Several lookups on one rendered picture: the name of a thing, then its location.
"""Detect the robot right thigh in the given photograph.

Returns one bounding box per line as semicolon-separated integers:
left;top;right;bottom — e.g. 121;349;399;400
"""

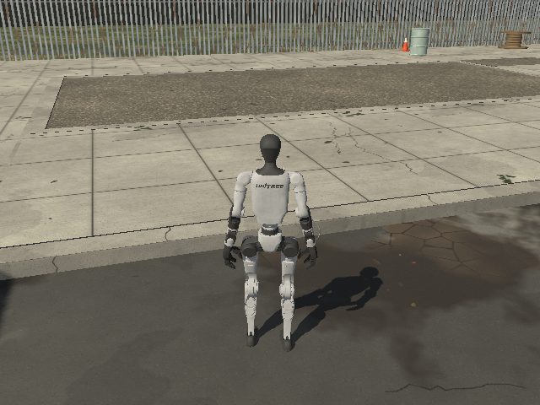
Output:
279;236;299;299

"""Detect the robot left upper arm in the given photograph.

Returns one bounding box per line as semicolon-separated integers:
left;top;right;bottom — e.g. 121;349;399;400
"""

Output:
231;170;253;218

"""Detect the right robot forearm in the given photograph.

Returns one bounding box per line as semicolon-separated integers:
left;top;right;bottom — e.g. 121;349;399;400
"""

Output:
300;206;316;247

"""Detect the right robot hand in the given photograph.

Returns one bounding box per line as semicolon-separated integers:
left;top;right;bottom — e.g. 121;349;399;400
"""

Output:
298;246;318;269

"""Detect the robot left shin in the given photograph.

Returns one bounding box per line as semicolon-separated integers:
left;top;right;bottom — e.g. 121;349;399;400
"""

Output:
245;281;257;336

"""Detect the robot right upper arm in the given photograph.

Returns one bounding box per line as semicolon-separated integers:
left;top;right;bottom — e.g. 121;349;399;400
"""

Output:
288;171;309;219

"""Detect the left robot forearm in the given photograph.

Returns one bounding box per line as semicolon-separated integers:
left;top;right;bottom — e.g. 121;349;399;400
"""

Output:
224;205;240;247

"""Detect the left robot hand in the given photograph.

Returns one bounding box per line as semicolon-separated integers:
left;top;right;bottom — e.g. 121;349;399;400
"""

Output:
223;245;242;269

